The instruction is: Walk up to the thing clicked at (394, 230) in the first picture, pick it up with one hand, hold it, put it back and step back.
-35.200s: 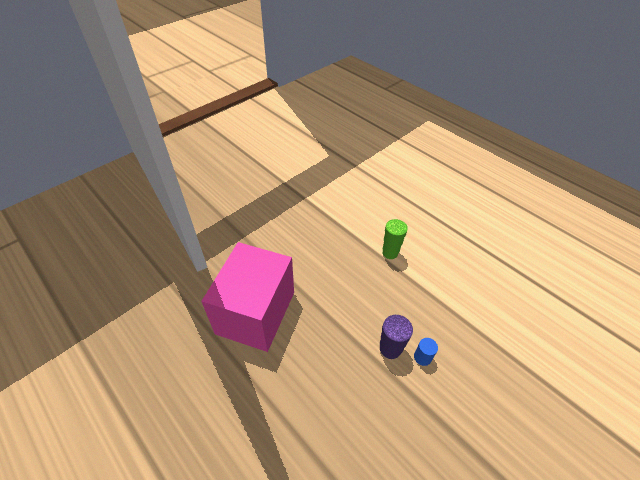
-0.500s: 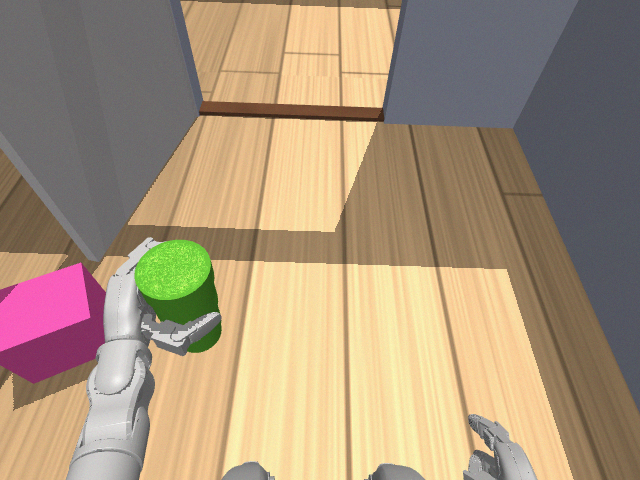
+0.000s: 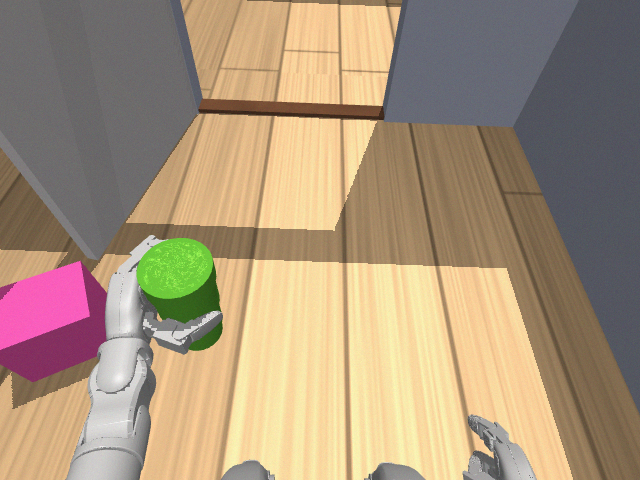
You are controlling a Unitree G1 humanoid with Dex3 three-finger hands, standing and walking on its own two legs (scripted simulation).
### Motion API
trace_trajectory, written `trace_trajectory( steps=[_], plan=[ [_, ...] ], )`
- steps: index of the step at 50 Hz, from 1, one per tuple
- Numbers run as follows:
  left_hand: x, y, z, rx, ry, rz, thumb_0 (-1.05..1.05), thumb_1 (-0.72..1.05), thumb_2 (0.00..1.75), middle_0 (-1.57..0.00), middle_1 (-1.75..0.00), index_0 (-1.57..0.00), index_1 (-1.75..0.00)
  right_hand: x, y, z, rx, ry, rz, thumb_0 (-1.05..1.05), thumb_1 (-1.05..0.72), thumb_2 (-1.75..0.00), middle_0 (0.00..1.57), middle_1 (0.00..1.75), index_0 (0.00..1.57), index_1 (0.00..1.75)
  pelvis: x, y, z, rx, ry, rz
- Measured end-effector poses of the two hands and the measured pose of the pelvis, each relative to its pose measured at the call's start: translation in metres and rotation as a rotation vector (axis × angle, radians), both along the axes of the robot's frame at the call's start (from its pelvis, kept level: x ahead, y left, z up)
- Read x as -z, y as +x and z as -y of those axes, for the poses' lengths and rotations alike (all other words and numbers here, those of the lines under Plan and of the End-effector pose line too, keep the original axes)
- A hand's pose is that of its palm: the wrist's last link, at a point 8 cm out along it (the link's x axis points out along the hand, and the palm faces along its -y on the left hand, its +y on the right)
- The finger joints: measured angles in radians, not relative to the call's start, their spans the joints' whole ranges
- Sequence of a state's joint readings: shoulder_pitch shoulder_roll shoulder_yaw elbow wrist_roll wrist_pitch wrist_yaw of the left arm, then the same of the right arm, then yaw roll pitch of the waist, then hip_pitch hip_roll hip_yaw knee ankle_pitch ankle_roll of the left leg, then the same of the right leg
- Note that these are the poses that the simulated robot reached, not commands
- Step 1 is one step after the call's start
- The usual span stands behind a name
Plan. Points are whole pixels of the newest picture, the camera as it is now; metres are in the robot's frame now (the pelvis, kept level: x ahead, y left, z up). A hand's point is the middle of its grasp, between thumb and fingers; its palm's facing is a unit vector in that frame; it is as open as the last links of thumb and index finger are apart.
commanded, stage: hold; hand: left
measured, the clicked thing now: (189, 302) +0.32 +0.17 +0.02
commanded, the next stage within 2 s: crouch in 0.70 s
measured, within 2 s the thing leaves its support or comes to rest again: neither
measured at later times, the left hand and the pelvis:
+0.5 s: hand (184, 295) +0.32 +0.17 +0.04, palm faces +0.11 -0.99 -0.02, open 10.7 cm; pelvis +0.00 +0.00 +0.00, yaw +0 degrees
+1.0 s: hand (187, 300) +0.32 +0.17 +0.03, palm faces +0.14 -0.99 -0.01, open 10.7 cm; pelvis -0.01 +0.00 +0.00, yaw +0 degrees
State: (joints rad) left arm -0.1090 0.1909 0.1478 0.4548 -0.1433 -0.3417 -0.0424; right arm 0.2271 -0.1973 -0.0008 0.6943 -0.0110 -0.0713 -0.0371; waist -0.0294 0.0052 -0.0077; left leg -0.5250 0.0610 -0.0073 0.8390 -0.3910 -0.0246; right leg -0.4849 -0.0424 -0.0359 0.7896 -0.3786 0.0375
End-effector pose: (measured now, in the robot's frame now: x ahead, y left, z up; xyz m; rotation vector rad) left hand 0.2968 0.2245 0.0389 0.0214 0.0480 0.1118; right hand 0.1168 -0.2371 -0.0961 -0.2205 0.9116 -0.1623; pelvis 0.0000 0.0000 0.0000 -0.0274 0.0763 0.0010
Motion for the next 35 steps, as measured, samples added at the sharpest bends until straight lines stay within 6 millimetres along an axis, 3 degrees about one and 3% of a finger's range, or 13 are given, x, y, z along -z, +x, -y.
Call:
trace_trajectory(
  steps=[35],
  plan=[
    [0.0037, -0.0045, 0.0002, -0.005, -0.004, -0.011, -0.02, -0.47, 1.05, -0.73, -1.04, -0.67, -1.09, 0.0003, -0.0028, 0.0014, 0.005, -0.001, 0.001, 0.01, -0.91, -0.91, 0.2, 0.3, 0.2, 0.3, 0.0007, -0.0019, -0.0006, 0.003, 0.0, -0.001]
  ],
)
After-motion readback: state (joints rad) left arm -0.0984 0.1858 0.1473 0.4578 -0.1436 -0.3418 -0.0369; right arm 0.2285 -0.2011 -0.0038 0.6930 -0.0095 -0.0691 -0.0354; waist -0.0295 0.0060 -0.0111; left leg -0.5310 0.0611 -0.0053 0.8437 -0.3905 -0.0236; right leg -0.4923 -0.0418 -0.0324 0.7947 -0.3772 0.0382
